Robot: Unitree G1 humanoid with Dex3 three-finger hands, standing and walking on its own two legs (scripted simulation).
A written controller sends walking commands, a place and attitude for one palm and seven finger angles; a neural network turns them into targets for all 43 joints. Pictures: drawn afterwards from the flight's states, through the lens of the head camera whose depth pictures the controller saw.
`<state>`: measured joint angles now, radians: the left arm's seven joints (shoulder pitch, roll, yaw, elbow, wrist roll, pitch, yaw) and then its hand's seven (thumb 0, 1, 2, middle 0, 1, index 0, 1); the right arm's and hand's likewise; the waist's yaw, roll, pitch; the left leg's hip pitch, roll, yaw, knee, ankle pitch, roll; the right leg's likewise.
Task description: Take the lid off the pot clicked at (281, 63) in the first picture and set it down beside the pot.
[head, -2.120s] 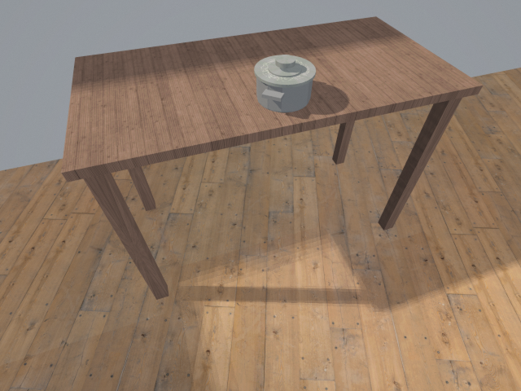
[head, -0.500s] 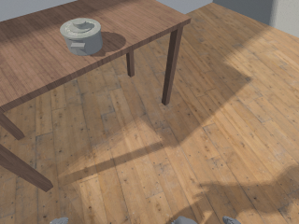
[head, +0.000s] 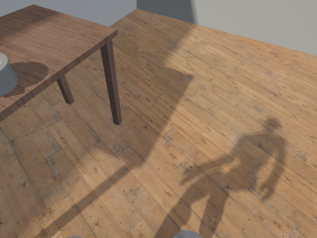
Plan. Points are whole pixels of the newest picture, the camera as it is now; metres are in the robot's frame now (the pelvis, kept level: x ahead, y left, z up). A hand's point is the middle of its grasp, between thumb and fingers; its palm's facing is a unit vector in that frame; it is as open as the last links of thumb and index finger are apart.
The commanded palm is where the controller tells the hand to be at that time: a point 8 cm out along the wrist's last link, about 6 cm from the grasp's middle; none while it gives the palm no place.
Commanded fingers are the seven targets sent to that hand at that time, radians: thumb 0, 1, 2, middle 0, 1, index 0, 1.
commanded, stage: walk to a spot facing it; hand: left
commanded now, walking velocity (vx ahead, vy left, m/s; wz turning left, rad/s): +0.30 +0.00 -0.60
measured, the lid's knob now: out of the picture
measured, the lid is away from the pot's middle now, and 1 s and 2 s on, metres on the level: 0.00 0.00 0.00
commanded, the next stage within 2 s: turn to face it in 0.88 s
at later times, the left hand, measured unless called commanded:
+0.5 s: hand (136, 189) +0.29 +0.07 -0.17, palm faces -0.26 -0.94 -0.20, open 7.3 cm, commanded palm none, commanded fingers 0.00 0.90 0.90 -0.20 -0.30 -0.20 -0.30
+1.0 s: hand (155, 144) +0.48 +0.02 -0.17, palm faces -0.43 -0.89 -0.14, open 7.4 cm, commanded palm none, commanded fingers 0.00 0.90 0.90 -0.20 -0.30 -0.20 -0.30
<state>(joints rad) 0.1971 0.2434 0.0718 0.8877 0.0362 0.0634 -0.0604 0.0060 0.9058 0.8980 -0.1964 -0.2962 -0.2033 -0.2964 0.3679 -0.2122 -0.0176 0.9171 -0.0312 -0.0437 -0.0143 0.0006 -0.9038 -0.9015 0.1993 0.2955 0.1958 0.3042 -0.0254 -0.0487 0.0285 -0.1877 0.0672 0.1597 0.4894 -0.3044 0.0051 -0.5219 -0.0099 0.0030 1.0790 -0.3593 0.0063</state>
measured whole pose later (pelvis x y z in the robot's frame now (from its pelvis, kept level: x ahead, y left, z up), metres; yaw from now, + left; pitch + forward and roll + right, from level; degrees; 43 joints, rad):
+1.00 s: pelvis +0.35 -0.12 +0.01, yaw -29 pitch +0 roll +1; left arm 0.24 0.19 0.08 0.97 0.04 0.04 -0.05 0.00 0.91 0.90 -0.19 -0.30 -0.20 -0.30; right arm 0.35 -0.17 -0.04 1.02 -0.02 -0.08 -0.02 -0.01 -0.93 -0.90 0.20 0.30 0.20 0.30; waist 0.01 -0.04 0.04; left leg -0.06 0.08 0.30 0.35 -0.28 -0.01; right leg -0.62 -0.12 -0.08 0.92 -0.17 0.03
